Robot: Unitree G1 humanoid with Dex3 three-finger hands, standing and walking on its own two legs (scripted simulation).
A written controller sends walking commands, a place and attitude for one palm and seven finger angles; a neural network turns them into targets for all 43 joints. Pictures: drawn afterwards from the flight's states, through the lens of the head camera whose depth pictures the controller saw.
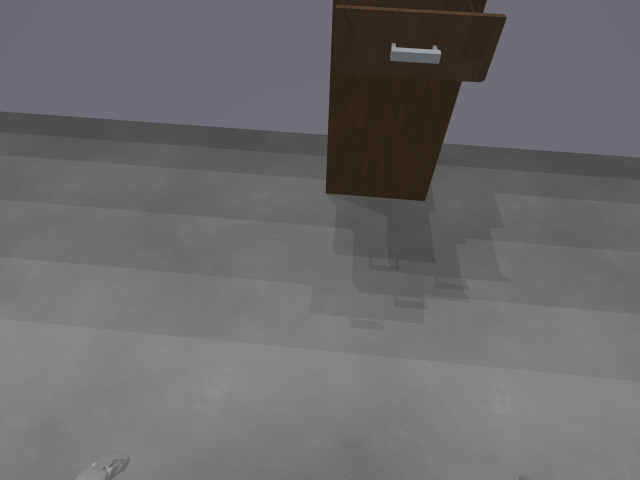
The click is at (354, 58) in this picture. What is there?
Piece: drawer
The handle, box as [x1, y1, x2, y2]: [390, 43, 440, 63]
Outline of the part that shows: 391,45 390,60 438,63 440,51 436,48 436,45 433,45 431,49 399,48 395,46 395,43 392,43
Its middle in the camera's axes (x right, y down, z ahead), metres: +0.24 -0.48 +0.98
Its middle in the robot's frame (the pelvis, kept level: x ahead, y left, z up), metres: +1.08 -0.18 +0.04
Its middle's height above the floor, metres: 0.81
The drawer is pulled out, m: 0.30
